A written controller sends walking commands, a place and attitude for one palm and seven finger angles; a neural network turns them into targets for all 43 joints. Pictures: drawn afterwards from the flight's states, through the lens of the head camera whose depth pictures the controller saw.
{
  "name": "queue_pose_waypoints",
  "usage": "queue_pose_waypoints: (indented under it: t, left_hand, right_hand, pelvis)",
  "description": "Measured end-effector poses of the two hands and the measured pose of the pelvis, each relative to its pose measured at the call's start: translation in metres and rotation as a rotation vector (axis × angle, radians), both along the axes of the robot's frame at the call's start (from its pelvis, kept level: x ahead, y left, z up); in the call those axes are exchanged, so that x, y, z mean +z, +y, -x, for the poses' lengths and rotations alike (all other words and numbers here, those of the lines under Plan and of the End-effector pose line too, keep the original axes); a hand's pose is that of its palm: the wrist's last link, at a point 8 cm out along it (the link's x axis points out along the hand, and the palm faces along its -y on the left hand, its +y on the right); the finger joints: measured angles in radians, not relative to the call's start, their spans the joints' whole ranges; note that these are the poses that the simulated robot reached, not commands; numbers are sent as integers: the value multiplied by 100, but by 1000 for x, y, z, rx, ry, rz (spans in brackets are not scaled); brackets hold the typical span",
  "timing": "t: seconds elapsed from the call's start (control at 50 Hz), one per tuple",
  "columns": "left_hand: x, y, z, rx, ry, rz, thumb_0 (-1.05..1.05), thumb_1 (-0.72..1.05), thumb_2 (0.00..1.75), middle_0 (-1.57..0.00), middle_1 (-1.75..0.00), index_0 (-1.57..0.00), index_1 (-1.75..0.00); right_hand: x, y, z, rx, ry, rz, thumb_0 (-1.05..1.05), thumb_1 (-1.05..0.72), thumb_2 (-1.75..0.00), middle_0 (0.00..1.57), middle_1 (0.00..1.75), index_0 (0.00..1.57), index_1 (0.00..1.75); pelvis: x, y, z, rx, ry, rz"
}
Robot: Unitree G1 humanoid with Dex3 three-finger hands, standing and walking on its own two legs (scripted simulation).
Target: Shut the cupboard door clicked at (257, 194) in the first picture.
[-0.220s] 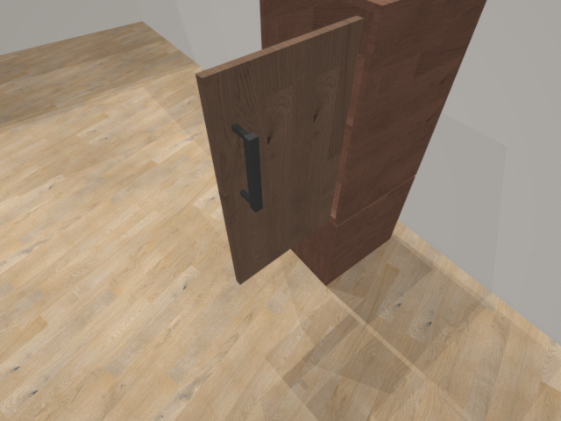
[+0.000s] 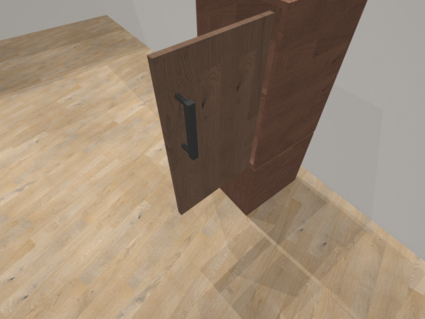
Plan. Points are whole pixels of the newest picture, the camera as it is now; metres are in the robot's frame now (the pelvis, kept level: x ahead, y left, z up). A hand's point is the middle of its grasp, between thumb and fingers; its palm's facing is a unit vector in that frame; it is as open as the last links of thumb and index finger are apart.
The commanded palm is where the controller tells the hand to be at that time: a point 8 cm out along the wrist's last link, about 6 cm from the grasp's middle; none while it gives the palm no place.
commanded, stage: stand and wait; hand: left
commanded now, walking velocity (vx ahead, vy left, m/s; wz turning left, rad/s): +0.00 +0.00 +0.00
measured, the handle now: (186, 128) +0.52 +0.10 +0.06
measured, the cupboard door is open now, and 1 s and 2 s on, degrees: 93 93 93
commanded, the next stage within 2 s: look at it before walking up in 0.06 s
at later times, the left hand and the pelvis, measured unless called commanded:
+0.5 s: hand out of the picture +0.02 +0.20 -0.17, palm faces +0.01 -0.97 -0.24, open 7.4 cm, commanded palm none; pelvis +0.00 +0.00 +0.00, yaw +0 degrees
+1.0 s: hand out of the picture +0.03 +0.20 -0.18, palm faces -0.06 -0.97 -0.23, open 7.4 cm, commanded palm none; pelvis +0.00 +0.01 -0.01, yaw -6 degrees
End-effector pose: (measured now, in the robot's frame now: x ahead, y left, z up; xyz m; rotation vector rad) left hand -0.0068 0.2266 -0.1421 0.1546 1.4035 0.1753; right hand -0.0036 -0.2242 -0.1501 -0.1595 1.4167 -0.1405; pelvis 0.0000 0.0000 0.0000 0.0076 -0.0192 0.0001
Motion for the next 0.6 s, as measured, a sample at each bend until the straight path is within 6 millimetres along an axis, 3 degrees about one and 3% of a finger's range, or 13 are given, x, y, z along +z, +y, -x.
queue_pose_waypoints:
  t: [0.6]
  left_hand:
    - [5, 20, -28, -30, -45, -30, 0, 90, 90, -20, -30, -20, -30]
  right_hand:
    - [5, -11, -24, 16, -44, 32, 0, -90, -90, 20, 30, 20, 30]
  pelvis:
    - [1, 4, -6, -3, 6, -1]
